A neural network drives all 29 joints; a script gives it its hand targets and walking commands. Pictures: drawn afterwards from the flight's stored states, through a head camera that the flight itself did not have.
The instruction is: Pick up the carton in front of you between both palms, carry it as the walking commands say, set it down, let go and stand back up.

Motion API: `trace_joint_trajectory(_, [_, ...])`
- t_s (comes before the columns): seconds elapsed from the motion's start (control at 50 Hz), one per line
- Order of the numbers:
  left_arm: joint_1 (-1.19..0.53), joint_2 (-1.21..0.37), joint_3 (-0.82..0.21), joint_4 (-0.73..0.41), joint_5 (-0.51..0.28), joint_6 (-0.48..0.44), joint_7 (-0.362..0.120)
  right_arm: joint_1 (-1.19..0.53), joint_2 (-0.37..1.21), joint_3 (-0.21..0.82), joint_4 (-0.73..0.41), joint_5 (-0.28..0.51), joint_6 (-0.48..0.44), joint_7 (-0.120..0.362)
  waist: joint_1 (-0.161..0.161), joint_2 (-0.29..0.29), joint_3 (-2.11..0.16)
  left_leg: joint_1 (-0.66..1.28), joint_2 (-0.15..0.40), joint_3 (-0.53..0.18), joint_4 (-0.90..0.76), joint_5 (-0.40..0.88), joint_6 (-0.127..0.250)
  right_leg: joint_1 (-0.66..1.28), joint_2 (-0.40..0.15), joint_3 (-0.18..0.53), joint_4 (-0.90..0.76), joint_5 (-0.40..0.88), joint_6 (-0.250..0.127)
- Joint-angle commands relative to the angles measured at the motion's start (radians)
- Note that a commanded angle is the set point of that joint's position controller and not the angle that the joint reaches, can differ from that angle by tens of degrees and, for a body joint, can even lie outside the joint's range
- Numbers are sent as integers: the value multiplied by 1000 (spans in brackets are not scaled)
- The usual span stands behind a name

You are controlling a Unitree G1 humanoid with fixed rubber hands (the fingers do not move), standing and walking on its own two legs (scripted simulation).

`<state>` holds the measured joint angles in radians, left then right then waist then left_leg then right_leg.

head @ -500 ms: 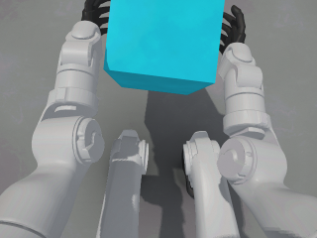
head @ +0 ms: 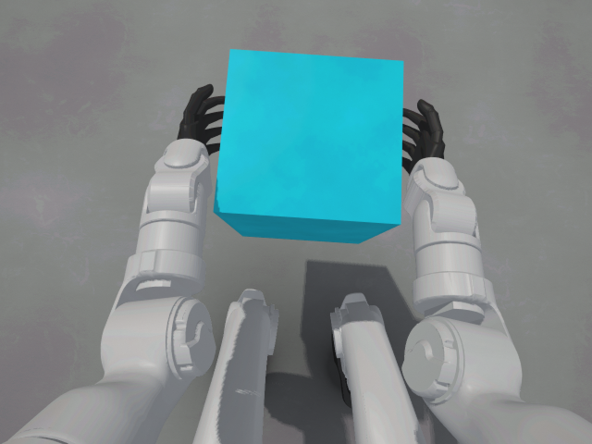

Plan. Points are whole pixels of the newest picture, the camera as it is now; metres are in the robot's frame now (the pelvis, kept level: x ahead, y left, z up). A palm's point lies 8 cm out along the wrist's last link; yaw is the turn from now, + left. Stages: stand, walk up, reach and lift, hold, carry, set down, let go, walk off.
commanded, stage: reach and lift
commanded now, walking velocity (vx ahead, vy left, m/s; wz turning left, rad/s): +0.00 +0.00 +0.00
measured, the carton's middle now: (307, 166) +0.48 +0.01 -0.12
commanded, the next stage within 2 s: hold in 1.98 s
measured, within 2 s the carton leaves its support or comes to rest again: neither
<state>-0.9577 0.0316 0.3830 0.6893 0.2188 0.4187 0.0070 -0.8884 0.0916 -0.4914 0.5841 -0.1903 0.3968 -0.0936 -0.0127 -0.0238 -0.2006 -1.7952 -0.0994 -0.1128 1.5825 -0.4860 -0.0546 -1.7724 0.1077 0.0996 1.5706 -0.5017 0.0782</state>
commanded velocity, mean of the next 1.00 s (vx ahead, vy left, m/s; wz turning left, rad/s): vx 0.00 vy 0.00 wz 0.00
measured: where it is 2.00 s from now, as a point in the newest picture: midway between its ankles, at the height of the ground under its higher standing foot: (297, 377)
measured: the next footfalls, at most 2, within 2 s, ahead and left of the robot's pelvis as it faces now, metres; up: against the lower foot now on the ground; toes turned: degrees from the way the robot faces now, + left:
none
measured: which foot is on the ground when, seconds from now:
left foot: down 0.00-1.00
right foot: down 0.00-1.00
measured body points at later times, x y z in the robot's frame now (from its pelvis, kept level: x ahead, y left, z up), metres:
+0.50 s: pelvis +0.05 +0.00 +0.14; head +0.16 +0.01 +0.57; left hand +0.43 +0.16 +0.10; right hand +0.43 -0.15 +0.10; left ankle +0.09 +0.13 -0.52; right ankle +0.09 -0.14 -0.52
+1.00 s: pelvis +0.08 -0.01 +0.22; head +0.05 -0.01 +0.67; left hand +0.38 +0.15 +0.23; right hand +0.39 -0.15 +0.24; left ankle +0.09 +0.13 -0.52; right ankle +0.09 -0.14 -0.52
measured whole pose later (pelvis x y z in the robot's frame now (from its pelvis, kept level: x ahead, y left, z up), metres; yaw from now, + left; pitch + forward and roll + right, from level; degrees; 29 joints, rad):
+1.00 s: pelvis +0.08 -0.01 +0.22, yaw +1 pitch +0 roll +0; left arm -0.25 -0.15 0.25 0.39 0.25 0.58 0.02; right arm -0.26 0.15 -0.26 0.40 -0.25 0.56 -0.02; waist 0.00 0.00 -0.09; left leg -0.24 -0.04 -0.15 0.47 -0.23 -0.02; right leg -0.23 0.04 0.15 0.47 -0.24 0.02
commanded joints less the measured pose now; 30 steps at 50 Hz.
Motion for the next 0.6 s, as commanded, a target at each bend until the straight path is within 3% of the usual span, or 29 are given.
trace_joint_trajectory(0.0, [-556,-1147,-521,15,-183,-38,-240,-662,1054,613,58,178,-22,280,8,79,-939,695,-67,162,-227,281,13,515,82,-171,-204,243,-31])
trace_joint_trajectory(0.24, [-344,-1174,-518,12,-141,-75,-228,-429,1086,622,79,134,-51,283,11,41,-745,899,-59,113,-457,264,31,753,65,-115,-445,234,-40])
trace_joint_trajectory(0.58, [-13,-1191,-625,-104,-144,-64,-230,-74,1098,729,6,121,-37,295,11,36,-494,1309,-28,50,-818,426,39,1217,23,-37,-814,412,-58])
